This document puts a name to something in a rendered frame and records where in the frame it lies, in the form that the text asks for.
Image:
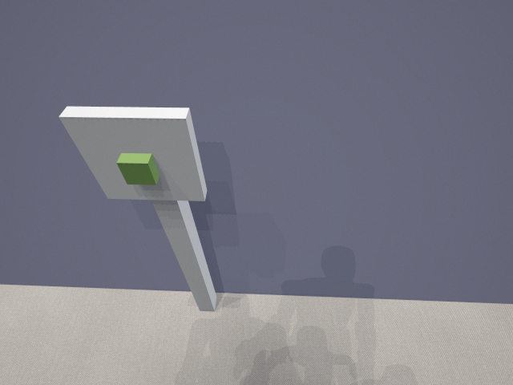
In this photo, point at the panel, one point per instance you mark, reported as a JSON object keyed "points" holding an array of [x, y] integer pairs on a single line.
{"points": [[101, 134]]}

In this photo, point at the button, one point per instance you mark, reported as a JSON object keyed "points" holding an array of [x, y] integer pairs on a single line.
{"points": [[138, 168]]}

